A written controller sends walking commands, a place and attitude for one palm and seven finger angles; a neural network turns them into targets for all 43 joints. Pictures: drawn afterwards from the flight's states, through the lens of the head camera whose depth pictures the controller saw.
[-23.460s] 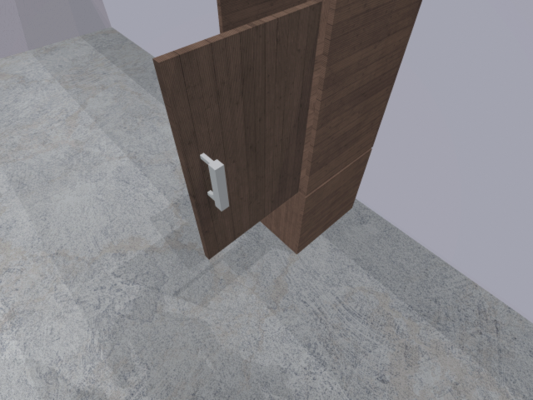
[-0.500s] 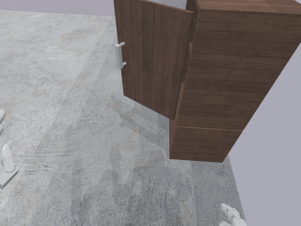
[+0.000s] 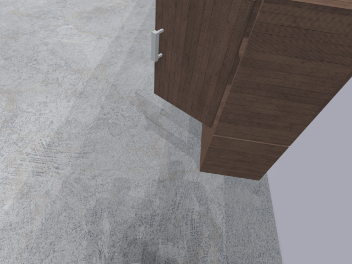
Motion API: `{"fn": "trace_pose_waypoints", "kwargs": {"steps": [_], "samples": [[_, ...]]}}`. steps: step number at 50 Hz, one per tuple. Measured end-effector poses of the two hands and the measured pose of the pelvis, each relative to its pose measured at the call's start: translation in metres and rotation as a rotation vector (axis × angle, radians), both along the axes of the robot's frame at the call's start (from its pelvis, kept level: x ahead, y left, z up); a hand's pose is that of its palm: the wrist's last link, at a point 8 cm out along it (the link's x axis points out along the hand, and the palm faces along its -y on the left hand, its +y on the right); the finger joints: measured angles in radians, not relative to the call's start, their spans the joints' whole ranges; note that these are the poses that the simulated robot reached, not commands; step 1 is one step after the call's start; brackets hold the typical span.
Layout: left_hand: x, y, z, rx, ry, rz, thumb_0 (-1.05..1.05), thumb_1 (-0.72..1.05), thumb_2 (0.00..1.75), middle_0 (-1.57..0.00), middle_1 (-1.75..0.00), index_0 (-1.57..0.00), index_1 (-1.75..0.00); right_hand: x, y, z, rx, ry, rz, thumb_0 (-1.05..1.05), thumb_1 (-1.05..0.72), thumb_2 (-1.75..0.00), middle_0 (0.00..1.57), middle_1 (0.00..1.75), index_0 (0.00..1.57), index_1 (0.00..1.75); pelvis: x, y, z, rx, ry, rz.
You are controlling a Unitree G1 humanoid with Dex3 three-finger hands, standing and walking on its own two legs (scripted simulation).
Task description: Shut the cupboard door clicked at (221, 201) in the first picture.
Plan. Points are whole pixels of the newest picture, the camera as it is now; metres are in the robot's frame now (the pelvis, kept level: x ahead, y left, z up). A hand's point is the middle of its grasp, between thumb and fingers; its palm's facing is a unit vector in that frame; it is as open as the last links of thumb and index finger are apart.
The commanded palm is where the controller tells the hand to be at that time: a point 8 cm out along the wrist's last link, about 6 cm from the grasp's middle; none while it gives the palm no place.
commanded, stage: let the arm hang, fingers relaxed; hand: left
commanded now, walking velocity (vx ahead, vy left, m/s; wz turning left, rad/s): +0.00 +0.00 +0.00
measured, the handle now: (158, 45) +0.96 +0.13 -0.03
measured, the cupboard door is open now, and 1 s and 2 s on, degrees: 59 59 59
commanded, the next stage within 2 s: look to check the result in 0.66 s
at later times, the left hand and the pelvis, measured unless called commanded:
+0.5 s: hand out of the picture -0.02 +0.16 -0.17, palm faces +0.00 -0.99 -0.17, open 7.4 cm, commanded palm none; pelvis +0.00 +0.00 +0.01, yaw -2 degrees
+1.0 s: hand out of the picture -0.02 +0.14 -0.17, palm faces +0.01 -0.98 -0.18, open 7.4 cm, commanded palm none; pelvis +0.03 -0.02 +0.00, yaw -2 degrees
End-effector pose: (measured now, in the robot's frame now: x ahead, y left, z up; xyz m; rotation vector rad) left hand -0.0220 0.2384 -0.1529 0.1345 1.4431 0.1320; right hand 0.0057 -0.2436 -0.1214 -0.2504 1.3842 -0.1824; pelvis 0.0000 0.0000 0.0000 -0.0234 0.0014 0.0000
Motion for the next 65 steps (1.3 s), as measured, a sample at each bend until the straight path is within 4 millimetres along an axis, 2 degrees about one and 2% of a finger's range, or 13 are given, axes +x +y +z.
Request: {"fn": "trace_pose_waypoints", "kwargs": {"steps": [5,10,16,27,33,42,51,65], "samples": [[-0.043,0.012,0.017,0.045,0.123,0.018,0.0,0.94,0.9,-0.2,-0.3,-0.2,-0.29,-0.017,0.015,-0.012,0.049,0.036,-0.045,0.01,-0.9,-0.9,0.2,0.3,0.2,0.3,0.0,0.007,0.003,0.003,-0.007,-0.012],[-0.054,0.017,0.025,0.076,0.152,0.021,0.0,0.92,0.9,-0.2,-0.3,-0.2,-0.29,-0.016,0.028,-0.021,0.091,0.016,-0.07,0.01,-0.9,-0.9,0.2,0.3,0.2,0.3,-0.001,0.01,0.004,0.009,-0.021,-0.024],[-0.037,0.008,0.02,0.064,0.096,0.011,0.0,0.91,0.9,-0.19,-0.3,-0.2,-0.29,-0.014,0.03,-0.023,0.1,-0.003,-0.083,0.01,-0.91,-0.9,0.2,0.3,0.2,0.3,-0.001,0.009,0.004,0.017,-0.028,-0.029],[0.003,-0.03,0.008,-0.016,-0.004,-0.013,0.0,0.9,0.9,-0.19,-0.3,-0.2,-0.29,-0.019,0.022,-0.019,0.088,-0.001,-0.108,0.0,-0.91,-0.9,0.2,0.3,0.2,0.3,0.003,0.0,0.005,0.025,-0.024,-0.033],[0.008,-0.041,0.007,-0.026,0.003,-0.014,0.0,0.9,0.9,-0.2,-0.3,-0.2,-0.29,-0.027,0.022,-0.019,0.099,0.03,-0.122,0.0,-0.91,-0.9,0.2,0.3,0.2,0.3,0.007,-0.007,0.005,0.026,-0.021,-0.033],[0.002,-0.045,0.011,-0.001,0.056,0.0,0.0,0.9,0.9,-0.2,-0.3,-0.2,-0.29,-0.03,0.023,-0.022,0.125,0.081,-0.13,0.0,-0.91,-0.9,0.2,0.3,0.2,0.3,0.017,-0.016,0.005,0.029,-0.018,-0.032],[0.005,-0.052,0.012,0.012,0.08,0.012,0.0,0.9,0.9,-0.19,-0.3,-0.2,-0.29,-0.012,0.015,-0.024,0.125,0.075,-0.119,0.0,-0.91,-0.9,0.2,0.3,0.2,0.3,0.028,-0.025,0.004,0.033,-0.015,-0.033],[0.03,-0.072,0.008,-0.004,0.05,0.012,0.0,0.9,0.9,-0.19,-0.3,-0.2,-0.29,0.023,-0.011,-0.023,0.087,0.03,-0.1,0.01,-0.91,-0.9,0.2,0.3,0.2,0.3,0.045,-0.038,0.003,0.04,-0.014,-0.037]]}}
